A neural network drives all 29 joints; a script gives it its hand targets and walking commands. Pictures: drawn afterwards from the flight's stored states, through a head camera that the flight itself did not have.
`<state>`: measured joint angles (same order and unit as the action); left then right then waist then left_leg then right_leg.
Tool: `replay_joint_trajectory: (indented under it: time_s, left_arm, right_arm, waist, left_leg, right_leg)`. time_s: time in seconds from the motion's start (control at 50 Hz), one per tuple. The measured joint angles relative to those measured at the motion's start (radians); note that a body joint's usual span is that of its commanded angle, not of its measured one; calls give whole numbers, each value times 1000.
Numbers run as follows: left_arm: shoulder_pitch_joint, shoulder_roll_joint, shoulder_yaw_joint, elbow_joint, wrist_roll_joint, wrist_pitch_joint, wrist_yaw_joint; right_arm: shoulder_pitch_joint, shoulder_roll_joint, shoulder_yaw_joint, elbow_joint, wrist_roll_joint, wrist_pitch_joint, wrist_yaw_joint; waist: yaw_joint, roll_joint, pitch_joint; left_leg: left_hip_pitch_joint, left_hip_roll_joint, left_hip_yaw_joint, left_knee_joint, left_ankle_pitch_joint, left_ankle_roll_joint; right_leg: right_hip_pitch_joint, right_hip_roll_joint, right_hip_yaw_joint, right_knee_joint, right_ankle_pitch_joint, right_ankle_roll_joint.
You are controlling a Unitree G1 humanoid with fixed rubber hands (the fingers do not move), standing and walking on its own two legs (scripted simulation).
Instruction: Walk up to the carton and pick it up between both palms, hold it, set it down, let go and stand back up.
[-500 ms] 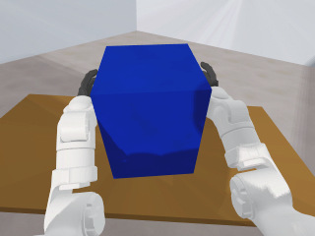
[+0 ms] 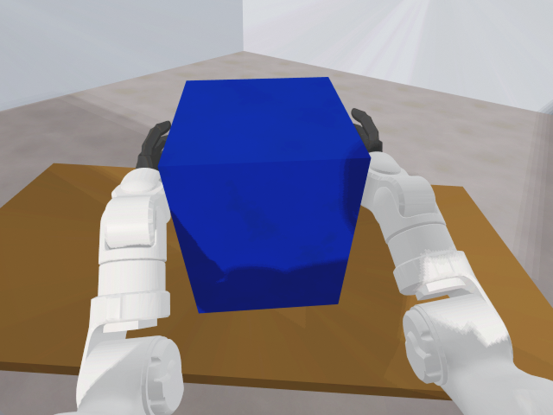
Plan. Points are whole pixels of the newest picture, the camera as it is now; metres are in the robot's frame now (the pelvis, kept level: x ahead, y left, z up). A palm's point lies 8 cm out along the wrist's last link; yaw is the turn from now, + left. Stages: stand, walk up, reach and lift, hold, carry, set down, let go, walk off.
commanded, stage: hold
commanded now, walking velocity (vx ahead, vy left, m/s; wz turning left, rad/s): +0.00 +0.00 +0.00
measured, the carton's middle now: (263, 194) +0.36 -0.01 +0.21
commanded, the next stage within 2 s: none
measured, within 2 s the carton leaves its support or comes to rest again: neither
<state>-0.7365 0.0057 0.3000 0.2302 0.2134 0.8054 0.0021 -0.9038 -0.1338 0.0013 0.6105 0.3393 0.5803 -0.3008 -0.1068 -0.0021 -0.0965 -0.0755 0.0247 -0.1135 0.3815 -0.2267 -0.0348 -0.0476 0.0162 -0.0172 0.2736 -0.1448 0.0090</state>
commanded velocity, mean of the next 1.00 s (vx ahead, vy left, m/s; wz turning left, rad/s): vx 0.00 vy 0.00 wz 0.00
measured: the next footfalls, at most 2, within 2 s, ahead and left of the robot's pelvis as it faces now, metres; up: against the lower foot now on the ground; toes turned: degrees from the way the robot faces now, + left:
none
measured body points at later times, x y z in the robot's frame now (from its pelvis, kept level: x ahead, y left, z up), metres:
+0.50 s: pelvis +0.00 +0.00 +0.00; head -0.07 +0.02 +0.44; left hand +0.39 +0.14 +0.24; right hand +0.38 -0.16 +0.26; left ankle +0.00 +0.14 -0.75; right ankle +0.01 -0.13 -0.75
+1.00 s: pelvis +0.00 +0.00 +0.00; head -0.07 +0.02 +0.44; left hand +0.38 +0.14 +0.24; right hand +0.38 -0.16 +0.25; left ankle +0.00 +0.14 -0.75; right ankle +0.01 -0.12 -0.75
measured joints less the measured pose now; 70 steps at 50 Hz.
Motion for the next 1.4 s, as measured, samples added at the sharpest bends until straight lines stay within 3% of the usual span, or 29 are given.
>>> replay_joint_trajectory:
  time_s: [0.2, 0.34, 0.56, 0.82, 1.16, 1.26, 1.4]
  left_arm:
    - [30, -8, -1, -49, 8, 22, -7]
    - [-36, -19, 30, 26, 40, 19, -10]
    - [-45, -4, 19, 56, 20, 4, 3]
    - [3, -2, -5, -8, 18, 13, 2]
    - [-13, -11, 13, -4, 16, 4, -1]
    - [-20, -13, 40, 14, 28, 18, -22]
    - [-35, 13, 14, 47, 13, 8, -16]
  right_arm:
    - [32, 7, 6, -39, 7, 10, -5]
    - [-25, 4, -31, 41, -23, 8, 25]
    - [-34, 1, -20, 62, -19, -4, 16]
    - [-3, -3, 10, 11, 5, 0, 6]
    - [-2, -3, -5, -16, -2, 12, 1]
    - [-13, 15, -20, 22, -16, 17, 3]
    - [-27, 18, -29, 47, -30, 7, 8]
  waist:
    - [-5, -6, 0]
    - [15, -13, 17]
    - [12, -9, -6]
    - [7, -7, 3]
    - [9, 5, 4]
    - [8, -7, 7]
    - [5, -12, -4]
  left_leg:
    - [21, -2, 6, 0, -5, 4]
    - [19, -7, 20, -10, 8, 8]
    - [-2, -5, 14, -6, 7, 6]
    - [7, 0, 12, -3, 2, 3]
    - [5, -2, 5, -5, 4, 4]
    - [19, -6, 10, -14, 8, 6]
    - [-9, -8, 10, -2, 6, 7]
  right_leg:
    - [19, -2, 7, 1, -4, 4]
    - [4, -6, 21, 11, 2, 4]
    - [-9, -4, 16, 1, 6, 4]
    - [5, 1, 15, -3, 3, 2]
    - [5, 0, 10, -2, 1, 1]
    - [10, -3, 14, 4, -2, 2]
    - [-14, -4, 15, 9, -2, 4]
